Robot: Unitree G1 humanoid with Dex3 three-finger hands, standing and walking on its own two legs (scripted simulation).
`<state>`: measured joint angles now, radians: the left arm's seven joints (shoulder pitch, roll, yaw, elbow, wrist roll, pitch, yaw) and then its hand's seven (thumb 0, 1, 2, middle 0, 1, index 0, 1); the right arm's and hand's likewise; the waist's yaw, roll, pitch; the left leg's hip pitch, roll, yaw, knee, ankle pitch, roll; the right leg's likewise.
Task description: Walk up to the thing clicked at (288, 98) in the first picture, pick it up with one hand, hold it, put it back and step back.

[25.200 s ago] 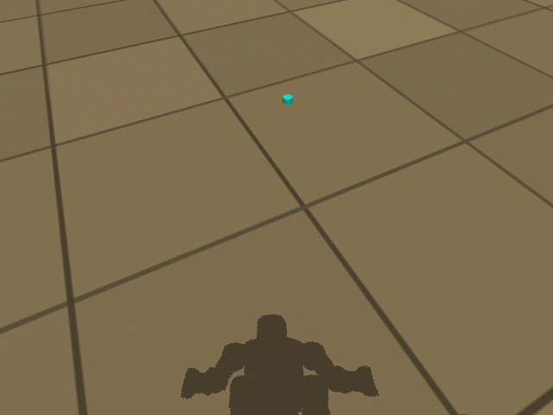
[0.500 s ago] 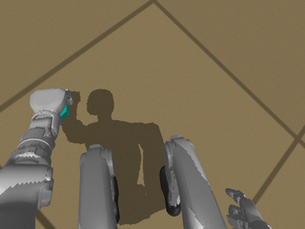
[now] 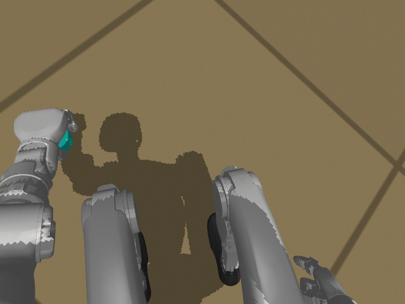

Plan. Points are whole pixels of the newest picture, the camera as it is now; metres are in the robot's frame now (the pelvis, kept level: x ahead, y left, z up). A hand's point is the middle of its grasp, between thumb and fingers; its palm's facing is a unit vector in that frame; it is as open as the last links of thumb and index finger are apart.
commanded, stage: crouch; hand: left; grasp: from above
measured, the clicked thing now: (55, 138) +0.45 +0.28 -0.20
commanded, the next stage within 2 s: lower in 0.30 s
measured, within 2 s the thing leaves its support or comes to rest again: rests again in 1.54 s
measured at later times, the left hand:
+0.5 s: hand (60, 146) +0.44 +0.27 -0.21, palm faces -0.47 -0.06 -0.88, open 7.7 cm
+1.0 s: hand (70, 149) +0.44 +0.27 -0.27, palm faces -0.47 -0.09 -0.88, open 7.5 cm
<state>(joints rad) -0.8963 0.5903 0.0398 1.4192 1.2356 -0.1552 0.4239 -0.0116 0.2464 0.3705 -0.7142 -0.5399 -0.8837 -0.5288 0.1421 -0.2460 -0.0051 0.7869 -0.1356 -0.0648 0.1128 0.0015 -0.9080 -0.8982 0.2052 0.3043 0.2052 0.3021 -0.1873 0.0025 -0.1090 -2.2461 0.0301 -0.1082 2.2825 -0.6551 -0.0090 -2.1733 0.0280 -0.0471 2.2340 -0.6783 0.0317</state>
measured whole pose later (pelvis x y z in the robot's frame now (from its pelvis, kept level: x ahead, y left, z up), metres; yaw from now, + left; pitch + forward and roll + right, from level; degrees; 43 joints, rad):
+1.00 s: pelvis +0.01 +0.00 -0.06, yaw -4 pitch +31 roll -8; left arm -0.93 0.73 0.12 1.61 1.28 -0.20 0.57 -0.02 0.30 0.24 -0.73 -0.53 -0.91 -0.47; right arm 0.10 -0.27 0.11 0.79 -0.22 -0.13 0.19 0.00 -0.91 -0.89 0.20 0.30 0.20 0.30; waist -0.26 -0.05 0.02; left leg -2.37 0.03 -0.19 2.51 -0.69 -0.03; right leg -2.29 0.05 -0.10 2.42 -0.69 0.04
